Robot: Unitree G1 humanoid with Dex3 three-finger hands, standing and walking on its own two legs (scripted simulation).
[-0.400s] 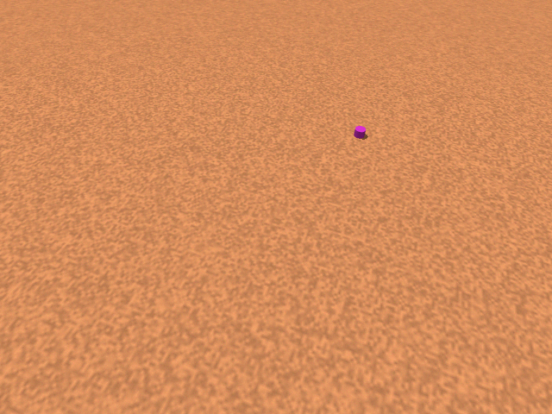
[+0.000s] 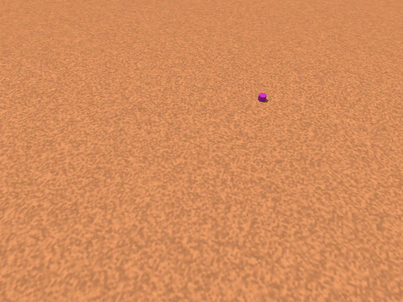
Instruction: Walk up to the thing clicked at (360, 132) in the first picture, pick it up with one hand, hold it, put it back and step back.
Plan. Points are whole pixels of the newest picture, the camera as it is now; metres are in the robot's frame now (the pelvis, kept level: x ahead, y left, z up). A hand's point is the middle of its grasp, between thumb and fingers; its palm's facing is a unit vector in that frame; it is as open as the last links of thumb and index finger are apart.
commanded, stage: stand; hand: left
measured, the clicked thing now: (262, 97) +1.74 -0.54 -0.76
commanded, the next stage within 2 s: walk up in 0.72 s
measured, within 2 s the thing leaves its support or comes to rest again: neither
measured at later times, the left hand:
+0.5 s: hand out of the picture +0.07 +0.25 -0.16, palm faces -0.03 -0.94 -0.34, open 7.4 cm
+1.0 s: hand out of the picture +0.16 +0.23 -0.14, palm faces -0.18 -0.91 -0.38, open 7.4 cm
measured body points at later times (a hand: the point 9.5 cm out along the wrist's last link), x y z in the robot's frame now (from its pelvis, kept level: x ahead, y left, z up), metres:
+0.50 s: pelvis +0.00 +0.00 +0.00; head +0.01 +0.00 +0.45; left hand +0.07 +0.30 -0.13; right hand +0.07 -0.30 -0.13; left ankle +0.00 +0.13 -0.75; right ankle -0.01 -0.11 -0.75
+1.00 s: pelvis +0.05 -0.06 -0.01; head +0.04 -0.07 +0.44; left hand +0.17 +0.28 -0.11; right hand +0.05 -0.41 -0.12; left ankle +0.00 +0.13 -0.75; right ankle +0.10 -0.23 -0.72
